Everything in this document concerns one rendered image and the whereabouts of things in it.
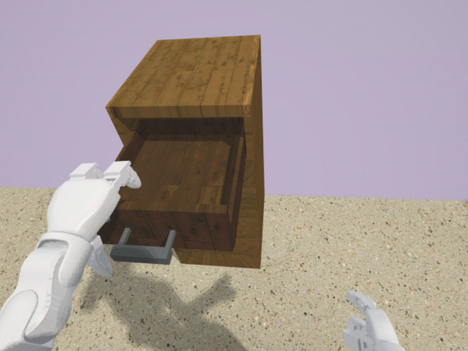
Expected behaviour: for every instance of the robot left hand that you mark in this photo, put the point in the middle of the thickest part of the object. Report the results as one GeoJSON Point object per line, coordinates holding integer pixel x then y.
{"type": "Point", "coordinates": [85, 202]}

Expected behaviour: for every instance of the drawer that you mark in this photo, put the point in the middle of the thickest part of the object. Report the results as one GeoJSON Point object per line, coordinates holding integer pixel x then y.
{"type": "Point", "coordinates": [192, 173]}

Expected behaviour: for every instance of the robot right hand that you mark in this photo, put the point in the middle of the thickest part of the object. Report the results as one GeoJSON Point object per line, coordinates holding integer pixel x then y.
{"type": "Point", "coordinates": [362, 335]}

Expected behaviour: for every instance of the cabinet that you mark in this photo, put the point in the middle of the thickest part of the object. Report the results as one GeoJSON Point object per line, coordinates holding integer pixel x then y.
{"type": "Point", "coordinates": [205, 77]}

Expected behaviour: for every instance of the left robot forearm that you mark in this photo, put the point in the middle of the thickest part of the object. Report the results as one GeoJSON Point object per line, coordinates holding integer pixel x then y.
{"type": "Point", "coordinates": [41, 304]}

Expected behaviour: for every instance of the handle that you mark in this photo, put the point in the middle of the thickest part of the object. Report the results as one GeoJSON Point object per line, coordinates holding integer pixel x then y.
{"type": "Point", "coordinates": [142, 254]}

